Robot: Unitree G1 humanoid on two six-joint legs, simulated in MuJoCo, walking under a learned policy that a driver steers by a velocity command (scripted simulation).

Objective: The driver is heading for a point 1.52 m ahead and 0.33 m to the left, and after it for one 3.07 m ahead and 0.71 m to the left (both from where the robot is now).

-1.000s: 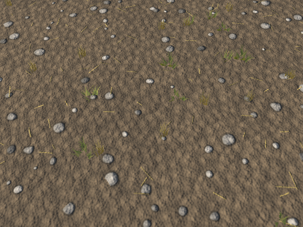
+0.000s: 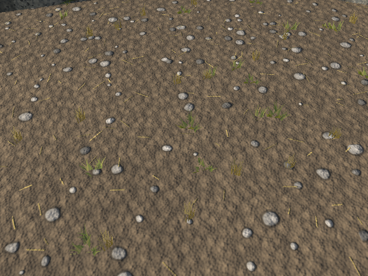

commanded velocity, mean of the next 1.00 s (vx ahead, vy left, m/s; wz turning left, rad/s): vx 0.46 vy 0.00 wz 0.33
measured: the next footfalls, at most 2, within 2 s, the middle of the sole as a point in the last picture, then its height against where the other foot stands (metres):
left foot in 0.42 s outside the picture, level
right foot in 0.90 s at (198, 241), level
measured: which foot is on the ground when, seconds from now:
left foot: down 0.00-0.02, up 0.04-0.40, down 0.42-0.92, up 0.94-1.00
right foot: down 0.00-0.44, up 0.46-0.88, down 0.90-1.00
